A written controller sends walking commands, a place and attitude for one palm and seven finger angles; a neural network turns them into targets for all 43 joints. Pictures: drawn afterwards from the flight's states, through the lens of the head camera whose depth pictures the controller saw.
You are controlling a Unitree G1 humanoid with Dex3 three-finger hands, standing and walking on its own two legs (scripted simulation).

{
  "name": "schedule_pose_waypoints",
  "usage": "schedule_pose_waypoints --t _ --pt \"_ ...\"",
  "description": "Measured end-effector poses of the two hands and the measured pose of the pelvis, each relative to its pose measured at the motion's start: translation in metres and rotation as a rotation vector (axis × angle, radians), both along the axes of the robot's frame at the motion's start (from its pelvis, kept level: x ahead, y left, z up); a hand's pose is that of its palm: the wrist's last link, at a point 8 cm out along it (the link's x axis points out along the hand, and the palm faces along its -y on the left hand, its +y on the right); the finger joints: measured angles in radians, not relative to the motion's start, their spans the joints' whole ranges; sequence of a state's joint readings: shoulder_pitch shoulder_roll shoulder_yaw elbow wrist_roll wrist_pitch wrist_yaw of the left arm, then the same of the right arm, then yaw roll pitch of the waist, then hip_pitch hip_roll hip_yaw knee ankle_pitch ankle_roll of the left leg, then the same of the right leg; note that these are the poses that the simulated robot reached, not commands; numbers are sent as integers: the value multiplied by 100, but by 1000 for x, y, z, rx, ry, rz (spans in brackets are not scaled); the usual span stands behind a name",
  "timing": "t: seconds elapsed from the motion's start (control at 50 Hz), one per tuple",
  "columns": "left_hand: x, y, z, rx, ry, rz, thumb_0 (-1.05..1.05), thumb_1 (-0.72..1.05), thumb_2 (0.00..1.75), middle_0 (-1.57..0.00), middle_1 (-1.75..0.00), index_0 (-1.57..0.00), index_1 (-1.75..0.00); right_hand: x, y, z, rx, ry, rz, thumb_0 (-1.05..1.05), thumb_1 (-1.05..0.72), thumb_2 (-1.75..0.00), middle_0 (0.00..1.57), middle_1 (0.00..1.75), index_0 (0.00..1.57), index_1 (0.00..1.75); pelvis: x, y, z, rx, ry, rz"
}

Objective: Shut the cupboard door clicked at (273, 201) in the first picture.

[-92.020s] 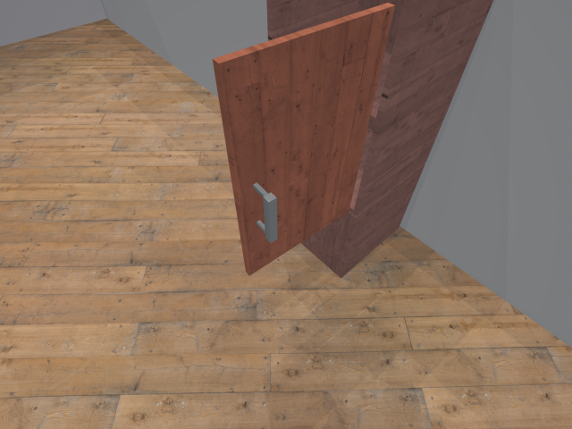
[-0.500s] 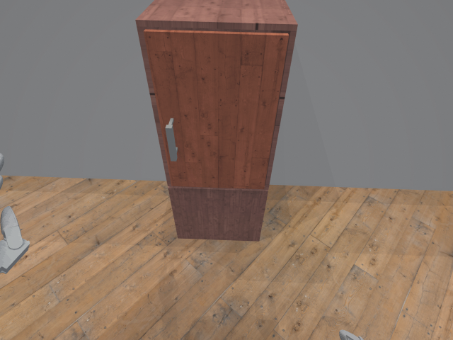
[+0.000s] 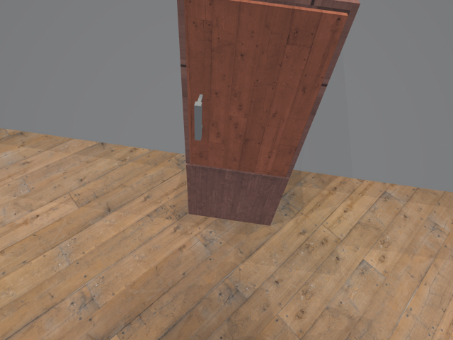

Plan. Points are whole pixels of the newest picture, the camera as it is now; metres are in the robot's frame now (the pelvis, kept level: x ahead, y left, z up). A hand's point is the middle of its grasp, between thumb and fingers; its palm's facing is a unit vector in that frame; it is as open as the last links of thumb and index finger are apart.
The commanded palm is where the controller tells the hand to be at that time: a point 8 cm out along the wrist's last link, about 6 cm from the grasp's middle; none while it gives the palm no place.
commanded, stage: let the arm hang, fingers relaxed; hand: left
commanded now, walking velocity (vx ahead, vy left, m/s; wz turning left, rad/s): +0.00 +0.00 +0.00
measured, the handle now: (199, 117) +0.74 +0.14 -0.09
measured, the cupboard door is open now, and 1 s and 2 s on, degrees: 0 0 0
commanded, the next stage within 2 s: look to check the result in 0.70 s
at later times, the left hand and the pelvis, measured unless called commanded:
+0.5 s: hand out of the picture -0.01 +0.18 -0.17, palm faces +0.00 -0.99 -0.16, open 7.4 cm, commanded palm none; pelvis +0.01 +0.02 +0.00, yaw -2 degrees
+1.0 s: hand out of the picture -0.04 +0.18 -0.17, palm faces +0.01 -0.99 -0.17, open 7.4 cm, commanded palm none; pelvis +0.01 +0.02 +0.00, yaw -2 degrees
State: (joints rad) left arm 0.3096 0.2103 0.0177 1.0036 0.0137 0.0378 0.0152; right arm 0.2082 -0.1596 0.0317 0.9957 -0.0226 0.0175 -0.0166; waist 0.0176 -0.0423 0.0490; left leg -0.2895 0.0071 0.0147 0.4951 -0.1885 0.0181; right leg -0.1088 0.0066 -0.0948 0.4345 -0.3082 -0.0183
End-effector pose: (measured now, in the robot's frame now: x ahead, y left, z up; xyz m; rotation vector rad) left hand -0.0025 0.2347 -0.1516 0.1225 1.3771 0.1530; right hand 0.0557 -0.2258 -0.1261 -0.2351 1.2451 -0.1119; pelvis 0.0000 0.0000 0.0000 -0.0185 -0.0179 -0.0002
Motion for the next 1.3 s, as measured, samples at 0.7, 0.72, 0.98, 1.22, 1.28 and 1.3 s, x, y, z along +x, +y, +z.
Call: schedule_pose_waypoints --t 0.7,0.72,0.98,1.22,1.28,1.3 --pt "-6 -13 4 -40 60 -31 0 91 90 -20 -30 -20 -30 -80 41 -16 70 168 -160 0 -91 -89 20 30 20 30 6 21 4 20 -15 -35" --pt "-8 -13 4 -40 65 -29 0 91 90 -20 -30 -20 -30 -80 41 -16 71 170 -161 0 -91 -89 20 30 20 30 6 21 4 20 -15 -35" --pt "-34 -8 8 -14 144 -7 0 91 90 -20 -30 -20 -30 -79 35 -17 68 181 -159 0 -91 -89 20 30 20 30 8 18 4 20 -14 -37" --pt "-28 -10 9 -8 126 -10 0 91 90 -20 -30 -20 -30 -64 24 -16 55 152 -144 0 -91 -89 20 30 20 30 11 14 5 20 -17 -36" --pt "-22 -12 8 -10 111 -13 0 91 90 -20 -30 -20 -30 -60 21 -16 51 145 -141 0 -91 -89 20 30 20 30 11 13 5 20 -19 -36" --pt "-20 -12 8 -11 106 -15 0 91 90 -20 -30 -20 -30 -60 21 -15 50 143 -141 0 -91 -89 20 30 20 30 11 12 5 20 -19 -36"
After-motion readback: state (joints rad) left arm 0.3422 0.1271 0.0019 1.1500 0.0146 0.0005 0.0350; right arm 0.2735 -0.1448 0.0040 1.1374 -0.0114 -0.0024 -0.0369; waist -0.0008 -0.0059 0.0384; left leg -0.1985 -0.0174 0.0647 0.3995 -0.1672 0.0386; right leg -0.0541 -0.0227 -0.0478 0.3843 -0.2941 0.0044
